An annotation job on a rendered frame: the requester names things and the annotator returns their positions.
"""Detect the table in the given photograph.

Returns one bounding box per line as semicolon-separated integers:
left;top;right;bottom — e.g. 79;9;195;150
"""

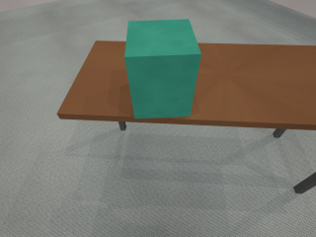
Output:
57;40;316;194

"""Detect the carton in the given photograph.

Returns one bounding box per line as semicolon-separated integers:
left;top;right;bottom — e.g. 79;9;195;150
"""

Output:
124;19;201;119

